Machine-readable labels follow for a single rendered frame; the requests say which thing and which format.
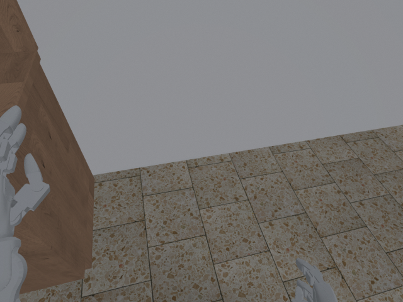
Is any left robot hand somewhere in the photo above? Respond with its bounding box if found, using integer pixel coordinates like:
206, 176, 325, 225
0, 105, 50, 238

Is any right robot hand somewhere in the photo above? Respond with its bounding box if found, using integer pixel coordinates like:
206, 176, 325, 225
292, 258, 338, 302

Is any counter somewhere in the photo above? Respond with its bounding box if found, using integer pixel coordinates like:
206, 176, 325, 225
0, 0, 94, 294

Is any left robot forearm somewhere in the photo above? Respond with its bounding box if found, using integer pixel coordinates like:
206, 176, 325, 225
0, 237, 28, 302

